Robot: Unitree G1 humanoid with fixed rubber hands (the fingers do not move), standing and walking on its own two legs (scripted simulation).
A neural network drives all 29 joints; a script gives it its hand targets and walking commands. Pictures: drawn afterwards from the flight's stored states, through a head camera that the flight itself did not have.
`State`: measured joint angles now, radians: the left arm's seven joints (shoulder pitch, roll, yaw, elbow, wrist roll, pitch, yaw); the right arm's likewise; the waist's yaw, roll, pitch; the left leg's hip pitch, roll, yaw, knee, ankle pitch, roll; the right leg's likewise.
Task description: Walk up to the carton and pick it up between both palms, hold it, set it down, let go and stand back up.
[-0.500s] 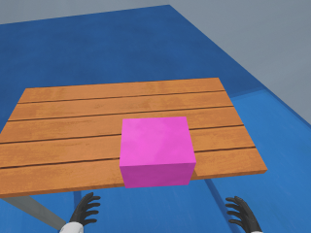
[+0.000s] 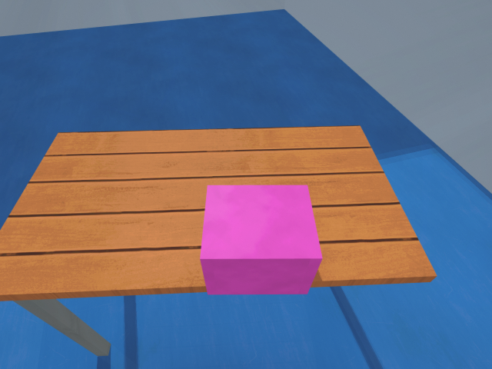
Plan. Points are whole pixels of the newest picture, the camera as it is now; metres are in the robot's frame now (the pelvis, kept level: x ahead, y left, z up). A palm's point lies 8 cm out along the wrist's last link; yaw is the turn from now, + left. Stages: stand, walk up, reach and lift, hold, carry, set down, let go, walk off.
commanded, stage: stand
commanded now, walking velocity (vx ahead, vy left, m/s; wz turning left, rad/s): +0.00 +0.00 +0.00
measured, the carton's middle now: (257, 239) +0.37 +0.00 -0.04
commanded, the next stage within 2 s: none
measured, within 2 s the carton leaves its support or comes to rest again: neither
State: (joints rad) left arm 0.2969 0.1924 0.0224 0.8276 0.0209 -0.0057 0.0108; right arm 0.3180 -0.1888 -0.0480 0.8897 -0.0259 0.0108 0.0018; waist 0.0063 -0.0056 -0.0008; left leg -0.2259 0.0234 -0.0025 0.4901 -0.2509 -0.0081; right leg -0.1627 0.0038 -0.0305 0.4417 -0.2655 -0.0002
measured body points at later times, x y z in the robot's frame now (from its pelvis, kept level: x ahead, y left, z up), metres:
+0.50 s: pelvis +0.00 +0.01 +0.00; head -0.01 +0.02 +0.45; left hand -0.02 +0.23 -0.16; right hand -0.02 -0.21 -0.15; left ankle +0.01 +0.12 -0.74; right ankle -0.02 -0.12 -0.74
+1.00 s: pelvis -0.01 +0.01 +0.00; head -0.01 +0.02 +0.45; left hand -0.05 +0.21 -0.16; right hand -0.04 -0.19 -0.16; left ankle +0.01 +0.12 -0.74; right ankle -0.02 -0.12 -0.74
